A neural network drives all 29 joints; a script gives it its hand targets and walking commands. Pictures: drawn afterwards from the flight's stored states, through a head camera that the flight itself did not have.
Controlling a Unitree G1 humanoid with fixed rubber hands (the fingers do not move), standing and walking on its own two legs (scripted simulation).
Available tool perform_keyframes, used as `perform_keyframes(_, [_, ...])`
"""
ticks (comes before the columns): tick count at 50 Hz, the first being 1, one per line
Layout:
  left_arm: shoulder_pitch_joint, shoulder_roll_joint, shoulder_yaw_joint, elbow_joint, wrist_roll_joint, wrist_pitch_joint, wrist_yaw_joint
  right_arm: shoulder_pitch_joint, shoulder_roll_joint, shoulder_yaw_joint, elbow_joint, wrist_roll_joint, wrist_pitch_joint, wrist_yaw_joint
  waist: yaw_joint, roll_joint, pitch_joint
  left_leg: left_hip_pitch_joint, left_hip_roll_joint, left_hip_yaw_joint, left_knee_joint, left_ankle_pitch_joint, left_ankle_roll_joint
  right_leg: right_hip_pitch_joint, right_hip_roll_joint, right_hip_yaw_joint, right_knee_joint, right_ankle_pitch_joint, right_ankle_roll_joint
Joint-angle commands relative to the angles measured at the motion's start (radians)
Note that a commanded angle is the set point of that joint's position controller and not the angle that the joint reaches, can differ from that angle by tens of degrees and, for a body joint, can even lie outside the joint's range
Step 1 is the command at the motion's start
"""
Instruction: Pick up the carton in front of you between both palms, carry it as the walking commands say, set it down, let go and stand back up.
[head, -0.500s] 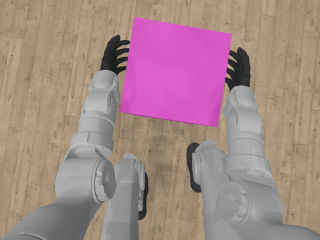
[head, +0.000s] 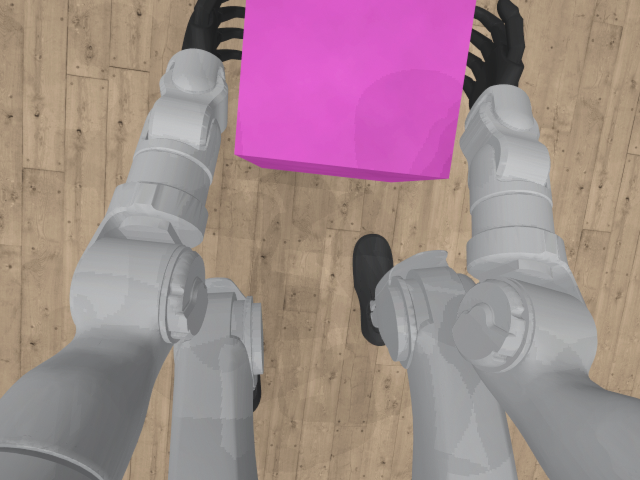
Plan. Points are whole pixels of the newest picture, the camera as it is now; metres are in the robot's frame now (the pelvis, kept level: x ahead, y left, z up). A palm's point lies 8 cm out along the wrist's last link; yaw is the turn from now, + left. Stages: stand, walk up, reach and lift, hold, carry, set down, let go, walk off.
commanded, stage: set down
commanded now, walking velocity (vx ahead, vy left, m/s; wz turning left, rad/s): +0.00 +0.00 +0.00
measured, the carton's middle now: (342, 91) +0.51 -0.08 -0.23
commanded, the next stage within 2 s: none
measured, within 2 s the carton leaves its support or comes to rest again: rests again in 1.10 s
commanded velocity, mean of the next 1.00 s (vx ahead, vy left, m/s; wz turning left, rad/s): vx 0.00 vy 0.00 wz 0.00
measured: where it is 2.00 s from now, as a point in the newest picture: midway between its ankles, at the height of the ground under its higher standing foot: (311, 341)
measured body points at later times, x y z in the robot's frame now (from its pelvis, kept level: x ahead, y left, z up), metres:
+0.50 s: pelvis -0.01 +0.00 -0.02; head +0.35 +0.02 +0.26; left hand +0.55 +0.07 -0.21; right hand +0.50 -0.23 -0.17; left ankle +0.07 +0.11 -0.38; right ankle +0.16 -0.15 -0.38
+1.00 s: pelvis -0.01 +0.00 -0.03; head +0.35 +0.03 +0.24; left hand +0.55 +0.07 -0.22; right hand +0.50 -0.24 -0.19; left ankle +0.07 +0.11 -0.38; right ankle +0.16 -0.15 -0.38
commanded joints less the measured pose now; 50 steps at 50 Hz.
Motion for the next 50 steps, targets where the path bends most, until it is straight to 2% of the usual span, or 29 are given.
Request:
perform_keyframes(1, [-0.505, -0.817, -0.3, -0.15, -0.082, -0.067, -0.22, -0.331, 0.797, 0.37, 0.08, 0.09, -0.018, 0.234, 0.017, 0.21, -0.99, 0.339, -0.042, 0.038, -0.289, 0.342, -0.012, 0.763, 0.111, -0.161, 0.052, 0.277, -0.007])
perform_keyframes(4, [-0.538, -0.831, -0.342, -0.203, -0.101, -0.077, -0.208, -0.322, 0.814, 0.369, 0.085, 0.119, -0.025, 0.241, 0.019, 0.239, -1.047, 0.387, -0.031, 0.03, -0.272, 0.426, -0.019, 0.75, 0.107, -0.166, 0.074, 0.333, -0.008])
perform_keyframes(7, [-0.533, -0.835, -0.352, -0.208, -0.098, -0.078, -0.198, -0.323, 0.8, 0.347, 0.096, 0.126, -0.026, 0.25, 0.022, 0.275, -1.027, 0.416, -0.023, 0.017, -0.265, 0.477, -0.023, 0.675, 0.103, -0.168, 0.087, 0.335, -0.007])
perform_keyframes(12, [-0.519, -0.813, -0.317, -0.165, -0.077, -0.076, -0.185, -0.343, 0.735, 0.299, 0.112, 0.103, -0.03, 0.254, 0.011, 0.291, -0.956, 0.409, -0.021, 0.004, -0.262, 0.464, -0.022, 0.58, 0.098, -0.171, 0.091, 0.287, -0.008])
perform_keyframes(19, [-0.525, -0.737, -0.248, -0.085, -0.056, -0.081, -0.188, -0.353, 0.661, 0.246, 0.159, 0.063, -0.043, 0.24, 0.003, 0.256, -0.855, 0.303, -0.029, 0.012, -0.258, 0.35, -0.009, 0.589, 0.099, -0.162, 0.093, 0.229, -0.012])
perform_keyframes(26, [-0.543, -0.654, -0.218, -0.042, -0.054, -0.092, -0.196, -0.353, 0.639, 0.233, 0.214, 0.066, -0.058, 0.224, 0.014, 0.199, -0.813, 0.254, -0.029, 0.016, -0.234, 0.282, 0.005, 0.619, 0.104, -0.151, 0.106, 0.198, -0.01])
perform_keyframes(30, [-0.55, -0.618, -0.219, -0.05, -0.046, -0.099, -0.198, -0.363, 0.638, 0.229, 0.237, 0.086, -0.067, 0.222, 0.026, 0.21, -0.781, 0.239, -0.022, 0.02, -0.218, 0.28, 0.009, 0.599, 0.108, -0.136, 0.113, 0.202, -0.012])
perform_keyframes(33, [-0.564, -0.604, -0.228, -0.069, -0.053, -0.106, -0.204, -0.358, 0.622, 0.22, 0.262, 0.09, -0.075, 0.217, 0.023, 0.211, -0.75, 0.213, -0.016, 0.016, -0.207, 0.283, 0.01, 0.597, 0.109, -0.126, 0.121, 0.209, -0.016])
perform_keyframes(50, [-0.47, -0.373, -0.131, 0.069, 0.037, -0.106, -0.191, -0.356, 0.41, 0.164, 0.376, 0.086, -0.107, 0.179, 0.075, 0.144, -0.54, 0.155, 0.008, -0.01, -0.2, 0.19, 0.031, 0.519, 0.099, -0.106, 0.123, 0.089, -0.015])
